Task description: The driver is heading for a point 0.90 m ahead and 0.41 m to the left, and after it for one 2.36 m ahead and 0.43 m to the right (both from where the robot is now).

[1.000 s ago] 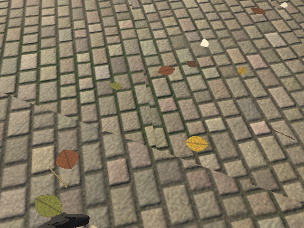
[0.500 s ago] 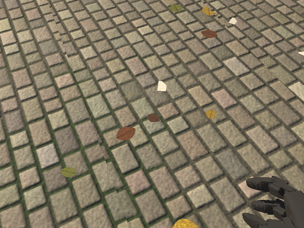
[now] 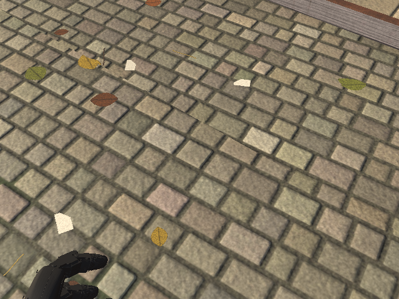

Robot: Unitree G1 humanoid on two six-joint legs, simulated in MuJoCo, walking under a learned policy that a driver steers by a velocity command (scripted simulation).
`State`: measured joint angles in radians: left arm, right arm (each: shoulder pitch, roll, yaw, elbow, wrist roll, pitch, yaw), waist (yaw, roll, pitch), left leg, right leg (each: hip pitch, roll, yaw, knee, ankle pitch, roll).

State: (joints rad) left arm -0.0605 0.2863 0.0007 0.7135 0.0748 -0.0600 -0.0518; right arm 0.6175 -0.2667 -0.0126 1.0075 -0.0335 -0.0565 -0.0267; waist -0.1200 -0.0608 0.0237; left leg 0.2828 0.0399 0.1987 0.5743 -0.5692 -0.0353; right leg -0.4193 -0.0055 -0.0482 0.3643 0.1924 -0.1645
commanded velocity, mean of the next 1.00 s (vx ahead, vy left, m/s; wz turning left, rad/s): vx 0.99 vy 0.00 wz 0.72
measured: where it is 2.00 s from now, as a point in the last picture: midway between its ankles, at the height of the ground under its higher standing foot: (77, 134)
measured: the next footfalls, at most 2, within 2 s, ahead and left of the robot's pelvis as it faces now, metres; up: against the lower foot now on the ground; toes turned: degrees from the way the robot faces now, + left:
right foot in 0.02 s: +0.15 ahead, -0.07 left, -0.11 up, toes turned -1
left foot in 0.40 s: +0.58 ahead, +0.08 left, -0.11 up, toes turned +18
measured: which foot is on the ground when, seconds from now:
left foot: down 0.00-0.00, up 0.02-0.38, down 0.40-0.82, up 0.84-1.00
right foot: up 0.00-0.00, down 0.02-0.36, up 0.38-0.80, down 0.82-1.00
